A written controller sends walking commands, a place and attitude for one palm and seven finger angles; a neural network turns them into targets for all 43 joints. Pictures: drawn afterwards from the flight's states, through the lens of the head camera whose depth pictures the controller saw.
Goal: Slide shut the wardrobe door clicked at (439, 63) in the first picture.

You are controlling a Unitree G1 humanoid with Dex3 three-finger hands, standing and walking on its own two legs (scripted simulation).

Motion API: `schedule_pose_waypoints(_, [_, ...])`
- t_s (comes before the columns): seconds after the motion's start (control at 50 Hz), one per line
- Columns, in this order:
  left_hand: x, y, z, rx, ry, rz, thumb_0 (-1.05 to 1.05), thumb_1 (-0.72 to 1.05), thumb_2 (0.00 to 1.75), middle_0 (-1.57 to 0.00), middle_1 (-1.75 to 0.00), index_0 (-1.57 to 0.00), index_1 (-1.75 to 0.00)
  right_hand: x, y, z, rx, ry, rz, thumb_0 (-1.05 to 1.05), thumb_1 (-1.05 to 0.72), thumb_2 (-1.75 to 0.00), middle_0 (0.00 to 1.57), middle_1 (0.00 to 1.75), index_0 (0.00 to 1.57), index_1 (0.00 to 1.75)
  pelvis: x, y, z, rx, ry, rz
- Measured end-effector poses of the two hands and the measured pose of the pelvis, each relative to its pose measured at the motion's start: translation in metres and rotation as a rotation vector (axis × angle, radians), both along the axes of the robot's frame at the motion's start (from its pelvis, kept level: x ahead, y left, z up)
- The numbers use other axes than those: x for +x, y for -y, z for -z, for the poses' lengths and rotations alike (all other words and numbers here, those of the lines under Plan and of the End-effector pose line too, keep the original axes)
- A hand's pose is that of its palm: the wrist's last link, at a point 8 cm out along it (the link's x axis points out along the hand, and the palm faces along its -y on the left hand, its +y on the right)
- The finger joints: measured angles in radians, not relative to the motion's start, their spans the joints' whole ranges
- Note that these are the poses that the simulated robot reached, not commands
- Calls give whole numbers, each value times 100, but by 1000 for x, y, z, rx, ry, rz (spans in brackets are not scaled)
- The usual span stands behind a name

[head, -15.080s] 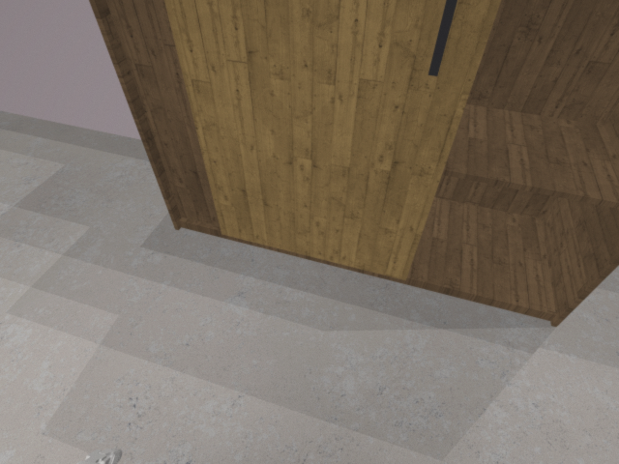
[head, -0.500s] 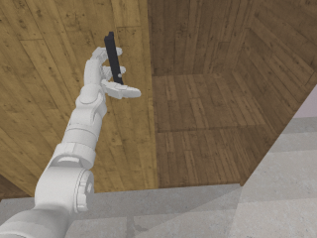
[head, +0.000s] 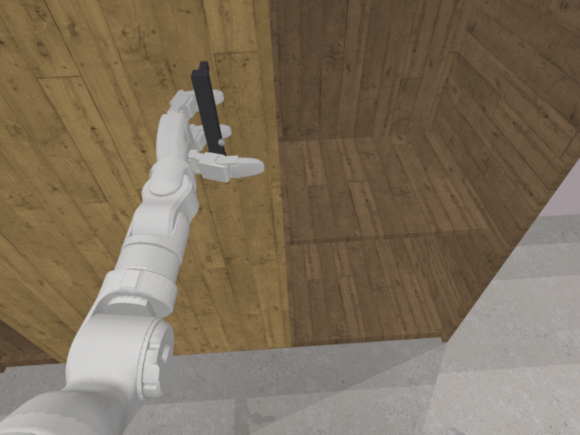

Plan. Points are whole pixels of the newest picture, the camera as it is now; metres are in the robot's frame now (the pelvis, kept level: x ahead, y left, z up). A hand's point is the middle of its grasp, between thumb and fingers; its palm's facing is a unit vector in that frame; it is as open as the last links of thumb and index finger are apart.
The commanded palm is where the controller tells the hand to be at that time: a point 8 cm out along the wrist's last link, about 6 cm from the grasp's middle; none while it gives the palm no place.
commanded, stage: grip the handle and tug to test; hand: left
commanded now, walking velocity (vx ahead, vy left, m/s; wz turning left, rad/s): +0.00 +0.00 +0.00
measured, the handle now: (213, 124) +0.51 +0.11 +0.19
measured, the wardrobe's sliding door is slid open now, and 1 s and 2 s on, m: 0.54 0.54 0.51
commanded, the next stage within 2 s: tug the door sideways, standing still in 1.22 s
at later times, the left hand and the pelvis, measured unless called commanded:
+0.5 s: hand (221, 140) +0.46 +0.09 +0.20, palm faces +0.06 -1.00 +0.01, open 6.3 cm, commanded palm +0.42 +0.15 +0.19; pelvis +0.02 -0.01 +0.00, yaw +0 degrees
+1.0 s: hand (223, 141) +0.45 +0.09 +0.20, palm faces +0.06 -1.00 +0.01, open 6.4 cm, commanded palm +0.40 +0.15 +0.19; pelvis +0.04 -0.01 +0.00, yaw -2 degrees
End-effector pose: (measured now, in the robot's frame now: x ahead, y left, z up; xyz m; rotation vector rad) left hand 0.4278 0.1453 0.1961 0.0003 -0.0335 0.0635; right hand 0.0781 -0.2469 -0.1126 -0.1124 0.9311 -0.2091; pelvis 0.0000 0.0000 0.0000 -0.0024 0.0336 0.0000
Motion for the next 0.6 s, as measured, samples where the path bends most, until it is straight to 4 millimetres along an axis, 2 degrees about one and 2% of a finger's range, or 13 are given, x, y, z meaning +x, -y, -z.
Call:
schedule_pose_waypoints(0.18, [0, 1, 0, 2, 5, -5, -1, -1, 51, -28, -124, -24, -121, 14, 2, -2, 6, 19, -4, 1, -91, -90, 20, 30, 20, 30, 7, 1, -1, 2, 2, 4])
schedule_pose_waypoints(0.48, [4, -2, 0, -8, -5, 2, 0, 67, 80, -35, -131, -32, -131, 38, 6, -7, -4, 31, -11, 1, -91, -90, 20, 30, 20, 30, 18, 5, -1, 4, -1, 2])
schedule_pose_waypoints(0.6, [4, 0, 0, -11, -3, 2, 0, 69, 78, -32, -132, -29, -132, 44, 7, -9, 0, 46, -6, 1, -91, -90, 20, 30, 20, 30, 22, 6, -2, 5, 2, 8])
